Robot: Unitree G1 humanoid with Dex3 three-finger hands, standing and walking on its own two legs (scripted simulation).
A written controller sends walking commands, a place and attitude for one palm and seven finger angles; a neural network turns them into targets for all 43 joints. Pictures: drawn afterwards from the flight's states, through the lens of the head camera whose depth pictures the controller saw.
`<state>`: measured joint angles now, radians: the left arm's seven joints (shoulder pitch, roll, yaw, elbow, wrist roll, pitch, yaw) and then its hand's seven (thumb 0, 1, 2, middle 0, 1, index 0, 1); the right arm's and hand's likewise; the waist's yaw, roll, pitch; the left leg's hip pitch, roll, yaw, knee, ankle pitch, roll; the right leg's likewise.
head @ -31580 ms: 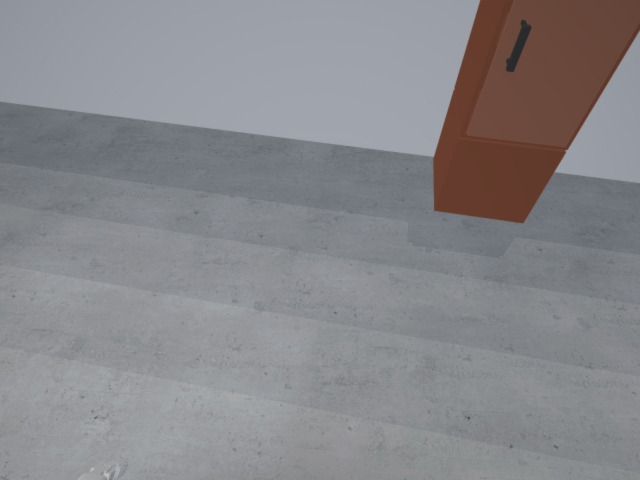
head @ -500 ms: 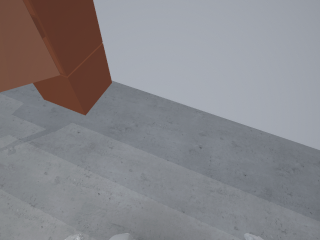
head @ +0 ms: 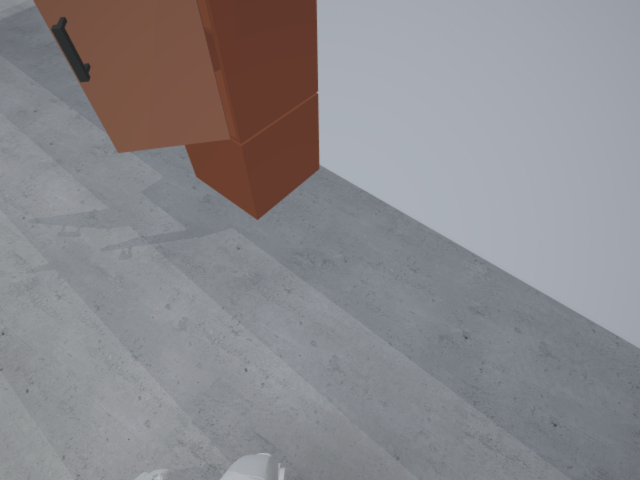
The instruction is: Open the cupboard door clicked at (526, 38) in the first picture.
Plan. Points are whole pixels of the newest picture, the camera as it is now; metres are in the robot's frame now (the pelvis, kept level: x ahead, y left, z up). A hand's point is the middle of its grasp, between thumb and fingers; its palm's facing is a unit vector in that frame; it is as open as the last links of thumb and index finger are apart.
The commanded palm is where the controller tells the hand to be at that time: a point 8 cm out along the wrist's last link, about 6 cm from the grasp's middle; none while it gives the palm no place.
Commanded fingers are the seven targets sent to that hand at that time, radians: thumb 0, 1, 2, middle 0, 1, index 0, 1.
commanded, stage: turn to face it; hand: left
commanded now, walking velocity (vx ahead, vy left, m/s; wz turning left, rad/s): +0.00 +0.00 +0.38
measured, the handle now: (73, 50) +1.00 +0.65 -0.01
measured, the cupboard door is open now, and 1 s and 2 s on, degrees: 51 51 51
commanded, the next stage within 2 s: take the last steps up to it in 0.30 s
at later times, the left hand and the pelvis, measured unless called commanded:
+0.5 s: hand out of the picture +0.04 +0.21 -0.17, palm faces +0.21 -0.94 -0.27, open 7.4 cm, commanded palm none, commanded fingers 0.00 0.90 0.90 -0.20 -0.30 -0.20 -0.30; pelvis +0.01 -0.01 -0.01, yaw +11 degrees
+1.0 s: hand out of the picture +0.05 +0.29 -0.17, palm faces +0.36 -0.91 -0.22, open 7.4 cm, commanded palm none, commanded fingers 0.00 0.90 0.90 -0.20 -0.30 -0.20 -0.30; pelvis +0.09 +0.09 +0.00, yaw +18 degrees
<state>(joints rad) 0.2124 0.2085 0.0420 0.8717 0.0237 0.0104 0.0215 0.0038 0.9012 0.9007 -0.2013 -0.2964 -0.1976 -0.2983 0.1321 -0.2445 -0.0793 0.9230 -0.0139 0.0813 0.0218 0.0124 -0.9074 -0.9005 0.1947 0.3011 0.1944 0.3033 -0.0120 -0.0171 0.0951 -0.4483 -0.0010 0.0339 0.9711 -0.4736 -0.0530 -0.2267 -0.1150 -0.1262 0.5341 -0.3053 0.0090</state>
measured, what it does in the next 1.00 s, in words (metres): walks ahead, turning left: left foot, then right foot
